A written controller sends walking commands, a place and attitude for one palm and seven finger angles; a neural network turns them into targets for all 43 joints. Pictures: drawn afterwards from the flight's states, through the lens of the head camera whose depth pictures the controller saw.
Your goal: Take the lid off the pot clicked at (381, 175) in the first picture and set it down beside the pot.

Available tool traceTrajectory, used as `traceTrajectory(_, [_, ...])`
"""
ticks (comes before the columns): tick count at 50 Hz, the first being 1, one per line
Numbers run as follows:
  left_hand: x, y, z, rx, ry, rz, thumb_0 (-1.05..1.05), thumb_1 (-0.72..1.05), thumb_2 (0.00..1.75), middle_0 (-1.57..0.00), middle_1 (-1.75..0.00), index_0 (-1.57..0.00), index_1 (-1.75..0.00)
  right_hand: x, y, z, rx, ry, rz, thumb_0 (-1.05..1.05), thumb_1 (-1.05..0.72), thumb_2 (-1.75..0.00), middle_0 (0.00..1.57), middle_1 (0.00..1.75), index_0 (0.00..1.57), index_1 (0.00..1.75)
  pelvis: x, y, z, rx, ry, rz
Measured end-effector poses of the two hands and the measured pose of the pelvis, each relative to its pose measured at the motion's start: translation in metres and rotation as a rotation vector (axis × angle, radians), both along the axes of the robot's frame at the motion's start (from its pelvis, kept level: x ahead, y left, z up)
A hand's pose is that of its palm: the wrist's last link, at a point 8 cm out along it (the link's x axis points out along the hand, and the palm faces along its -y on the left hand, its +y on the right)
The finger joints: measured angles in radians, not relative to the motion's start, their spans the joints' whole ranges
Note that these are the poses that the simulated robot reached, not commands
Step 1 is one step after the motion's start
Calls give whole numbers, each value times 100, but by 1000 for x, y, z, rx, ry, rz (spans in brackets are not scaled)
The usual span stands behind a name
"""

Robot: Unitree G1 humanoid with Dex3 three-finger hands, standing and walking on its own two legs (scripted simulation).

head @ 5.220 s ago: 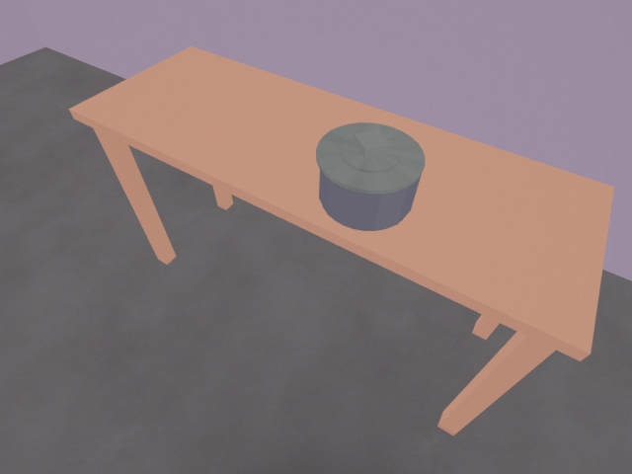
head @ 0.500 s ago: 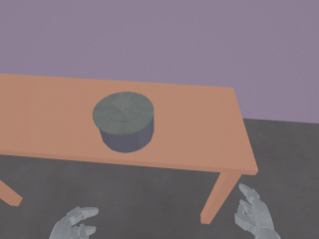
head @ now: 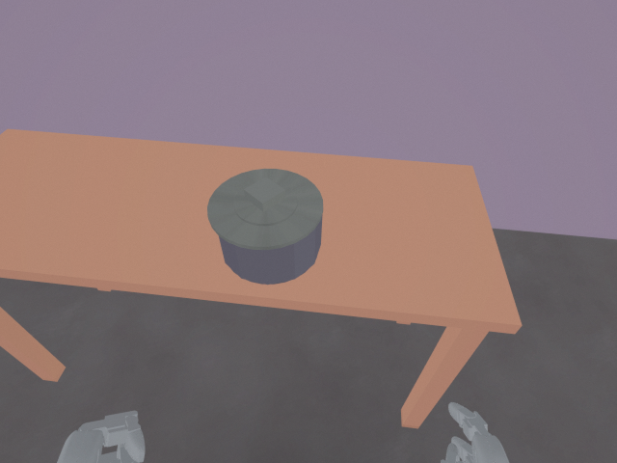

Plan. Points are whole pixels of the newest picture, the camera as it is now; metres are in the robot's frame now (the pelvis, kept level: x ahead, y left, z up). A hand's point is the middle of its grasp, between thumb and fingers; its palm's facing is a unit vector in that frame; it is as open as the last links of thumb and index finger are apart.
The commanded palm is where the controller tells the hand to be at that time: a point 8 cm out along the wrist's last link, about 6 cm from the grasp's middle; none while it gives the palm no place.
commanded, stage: raise the hand higher, near the body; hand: left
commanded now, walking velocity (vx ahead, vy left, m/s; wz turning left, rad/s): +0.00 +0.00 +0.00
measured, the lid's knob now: (264, 193) +0.53 +0.13 +0.04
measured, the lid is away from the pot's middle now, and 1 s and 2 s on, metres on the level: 0.00 0.00 0.00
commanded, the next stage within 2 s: reach forward and open the fingers in 0.66 s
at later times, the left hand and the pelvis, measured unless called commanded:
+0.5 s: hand (122, 404) +0.16 +0.22 +0.05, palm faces +0.24 -0.91 -0.34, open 3.1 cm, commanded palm +0.12 +0.27 +0.09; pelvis +0.01 +0.00 +0.00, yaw -1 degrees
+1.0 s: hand (102, 354) +0.20 +0.25 +0.09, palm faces +0.00 -0.21 -0.98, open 2.9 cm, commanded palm +0.17 +0.25 +0.14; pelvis +0.01 -0.02 +0.00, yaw -2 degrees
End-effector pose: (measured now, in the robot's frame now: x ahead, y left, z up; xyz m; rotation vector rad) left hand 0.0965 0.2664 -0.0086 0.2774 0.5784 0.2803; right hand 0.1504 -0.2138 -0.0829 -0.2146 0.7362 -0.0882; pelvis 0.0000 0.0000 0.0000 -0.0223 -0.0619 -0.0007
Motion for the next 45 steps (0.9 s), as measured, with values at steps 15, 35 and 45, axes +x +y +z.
traceTrajectory(15, [23,-2,52,30,-207,-66,2,90,89,-129,-150,-130,-150,39,4,31,-23,-157,33,1,-91,-90,20,30,20,30,9,9,2,5,-23,-16])
traceTrajectory(35, [54,-6,121,157,-447,-76,2,90,89,-130,-150,-130,-150,43,0,18,25,-109,62,1,-91,-90,21,30,20,30,17,-7,5,9,-35,-17])
traceTrajectory(45, [81,-18,151,714,-313,-302,1,86,89,-127,-148,-127,-148,47,-26,5,13,-22,51,1,-91,-90,20,30,20,30,15,-15,2,16,14,-34])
